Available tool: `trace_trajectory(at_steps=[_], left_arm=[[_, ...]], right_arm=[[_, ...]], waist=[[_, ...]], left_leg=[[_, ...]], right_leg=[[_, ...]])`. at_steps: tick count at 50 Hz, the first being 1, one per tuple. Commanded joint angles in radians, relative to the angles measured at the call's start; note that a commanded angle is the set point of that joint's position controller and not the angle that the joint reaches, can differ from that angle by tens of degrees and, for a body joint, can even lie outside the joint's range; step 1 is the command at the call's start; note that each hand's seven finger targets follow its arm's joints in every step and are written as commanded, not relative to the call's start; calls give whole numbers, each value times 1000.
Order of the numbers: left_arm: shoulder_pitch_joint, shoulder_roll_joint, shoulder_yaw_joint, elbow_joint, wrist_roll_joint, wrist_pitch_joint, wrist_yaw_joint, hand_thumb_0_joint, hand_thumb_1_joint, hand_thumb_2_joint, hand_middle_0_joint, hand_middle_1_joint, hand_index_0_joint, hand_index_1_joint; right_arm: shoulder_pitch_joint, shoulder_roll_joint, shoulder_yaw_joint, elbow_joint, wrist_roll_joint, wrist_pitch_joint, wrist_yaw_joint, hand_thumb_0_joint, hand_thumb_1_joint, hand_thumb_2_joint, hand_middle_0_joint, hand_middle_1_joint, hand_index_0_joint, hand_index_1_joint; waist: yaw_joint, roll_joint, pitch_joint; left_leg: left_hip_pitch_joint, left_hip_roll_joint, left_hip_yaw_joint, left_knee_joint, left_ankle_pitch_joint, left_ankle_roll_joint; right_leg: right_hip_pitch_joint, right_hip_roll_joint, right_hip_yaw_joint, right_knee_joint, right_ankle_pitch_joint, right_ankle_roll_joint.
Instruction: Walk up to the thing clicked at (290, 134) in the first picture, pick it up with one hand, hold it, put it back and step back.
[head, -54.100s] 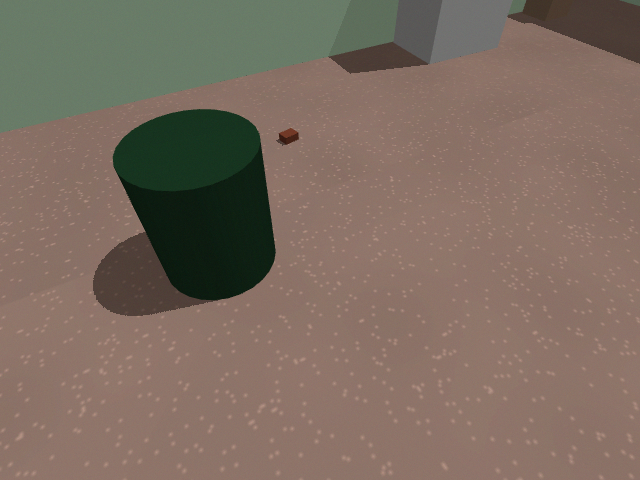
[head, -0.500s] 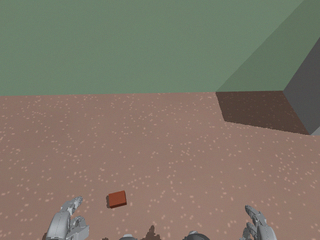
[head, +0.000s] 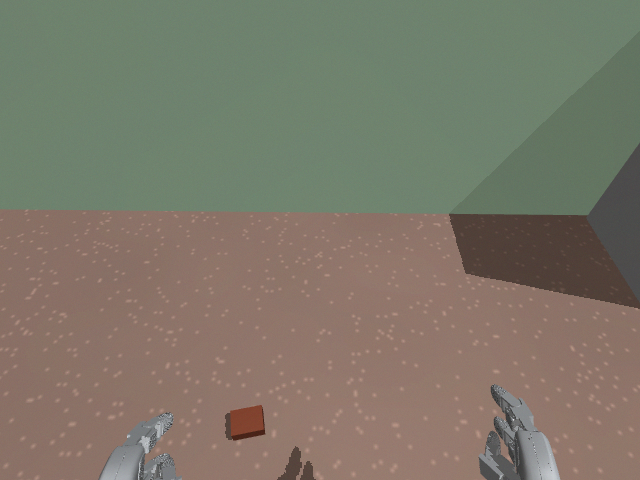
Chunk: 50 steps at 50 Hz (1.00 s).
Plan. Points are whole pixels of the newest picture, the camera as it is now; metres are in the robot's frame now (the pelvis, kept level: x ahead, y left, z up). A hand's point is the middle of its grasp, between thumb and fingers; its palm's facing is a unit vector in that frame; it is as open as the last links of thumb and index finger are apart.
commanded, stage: home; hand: left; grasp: from above
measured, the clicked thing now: (247, 422) +0.44 +0.20 -0.69
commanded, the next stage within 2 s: stand in 1.66 s
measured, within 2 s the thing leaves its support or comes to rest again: neither
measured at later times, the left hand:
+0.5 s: hand out of the picture +0.16 +0.18 -0.04, palm faces +0.04 -0.98 -0.19, open 7.4 cm
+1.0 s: hand out of the picture +0.16 +0.18 -0.04, palm faces +0.04 -0.98 -0.20, open 7.4 cm
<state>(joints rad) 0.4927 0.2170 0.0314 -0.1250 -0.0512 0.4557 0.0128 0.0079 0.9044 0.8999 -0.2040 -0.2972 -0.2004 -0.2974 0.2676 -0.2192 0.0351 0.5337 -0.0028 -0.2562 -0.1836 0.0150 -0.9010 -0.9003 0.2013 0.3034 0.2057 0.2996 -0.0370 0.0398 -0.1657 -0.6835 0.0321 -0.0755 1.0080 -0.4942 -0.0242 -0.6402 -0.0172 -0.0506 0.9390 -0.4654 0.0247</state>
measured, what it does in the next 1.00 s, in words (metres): stands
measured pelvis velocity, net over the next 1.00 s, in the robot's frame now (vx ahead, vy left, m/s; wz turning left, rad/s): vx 0.00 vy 0.00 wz -0.01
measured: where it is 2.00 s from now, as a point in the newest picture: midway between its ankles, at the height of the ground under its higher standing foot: outside the picture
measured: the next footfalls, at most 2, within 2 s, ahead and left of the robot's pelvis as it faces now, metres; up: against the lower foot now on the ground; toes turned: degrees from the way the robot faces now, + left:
none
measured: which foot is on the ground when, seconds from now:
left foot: down 0.00-1.00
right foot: down 0.00-1.00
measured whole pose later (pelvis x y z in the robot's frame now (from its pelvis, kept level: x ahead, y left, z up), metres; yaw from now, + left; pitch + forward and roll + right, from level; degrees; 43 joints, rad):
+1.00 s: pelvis +0.00 +0.00 +0.00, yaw -1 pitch +10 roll -3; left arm 0.50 0.23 0.03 -0.14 -0.06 0.46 0.02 0.01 0.90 0.90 -0.20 -0.30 -0.20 -0.30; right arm 0.29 -0.22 0.04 0.55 0.00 -0.25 -0.19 0.02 -0.90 -0.90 0.20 0.30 0.21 0.30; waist -0.04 0.05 -0.16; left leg -0.69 0.04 -0.07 1.02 -0.50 -0.02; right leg -0.65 -0.01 -0.04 0.95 -0.46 0.03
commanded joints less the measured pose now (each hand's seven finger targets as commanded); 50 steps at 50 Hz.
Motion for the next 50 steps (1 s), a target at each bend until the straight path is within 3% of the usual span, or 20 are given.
trace_trajectory(at_steps=[1, 8, 16, 28, 32, 39, 44, 47, 48, 50], left_arm=[[-19, 107, 65, -194, 11, -48, 13, 0, 899, 899, -200, -300, -200, -300], [-26, 107, 63, -194, 4, -47, 12, 0, 900, 900, -200, -300, -200, -300], [-25, 106, 64, -201, 3, -50, 14, 0, 900, 900, -200, -300, -200, -300], [-24, 111, 59, -201, 8, -42, 14, 0, 900, 900, -200, -299, -200, -299], [-22, 106, 52, -208, 6, -40, 13, 0, 900, 900, -200, -300, -200, -299], [-34, 122, 72, -214, 5, -42, 15, 0, 900, 900, -200, -300, -200, -299], [-14, 98, 50, -193, 3, -40, 10, 0, 900, 900, -200, -299, -200, -299], [-34, 131, 67, -232, 8, -50, 14, 0, 900, 900, -200, -300, -200, -300], [-8, 101, 47, -186, 9, -45, 14, 0, 900, 900, -200, -300, -200, -300], [-6, 102, 55, -185, 4, -42, 15, 0, 900, 900, -200, -300, -200, -300]], right_arm=[[-45, -120, -57, -151, 4, -53, -13, 0, -901, -900, 200, 299, 200, 299], [-54, -121, -55, -152, 5, -52, -12, 0, -901, -899, 200, 299, 200, 299], [-42, -122, -58, -148, 6, -52, -16, 0, -901, -900, 200, 300, 200, 300], [-50, -122, -55, -152, 9, -54, -18, 0, -900, -900, 200, 300, 200, 300], [-44, -121, -56, -149, 8, -57, -19, 0, -900, -900, 200, 300, 200, 300], [-46, -122, -57, -150, 9, -57, -20, 0, -900, -900, 200, 300, 200, 300], [-42, -120, -56, -148, 9, -57, -20, 0, -900, -900, 200, 300, 200, 300], [-40, -125, -61, -141, 8, -51, -19, 0, -900, -900, 200, 300, 200, 300], [-44, -120, -56, -146, 8, -52, -18, 0, -900, -900, 200, 300, 200, 300], [-46, -116, -54, -148, 9, -54, -19, 0, -900, -900, 200, 300, 200, 300]], waist=[[-3, 15, -84], [-5, 7, -59], [-3, 6, -89], [-1, 24, -36], [-5, 18, -69], [0, 8, -62], [-8, 3, -70], [-1, 25, -83], [-7, 10, -66], [-2, 0, -65]], left_leg=[[108, -39, 34, -156, 285, 33], [87, -37, 33, -171, 205, 35], [97, -32, 31, -166, 231, 33], [70, -30, 31, -187, 139, 33], [87, -30, 32, -172, 192, 33], [78, -30, 34, -171, 170, 34], [84, -32, 35, -163, 192, 35], [96, -26, 31, -168, 225, 29], [87, -29, 30, -163, 219, 32], [79, -31, 32, -163, 203, 35]], right_leg=[[66, 38, -20, -142, 249, -22], [44, 38, -23, -159, 178, -19], [50, 40, -20, -146, 196, -23], [20, 39, -21, -158, 115, -23], [35, 40, -19, -148, 158, -22], [31, 38, -18, -154, 140, -21], [34, 38, -15, -147, 163, -20], [38, 41, -21, -134, 182, -25], [34, 40, -21, -139, 180, -23], [40, 37, -19, -145, 173, -22]])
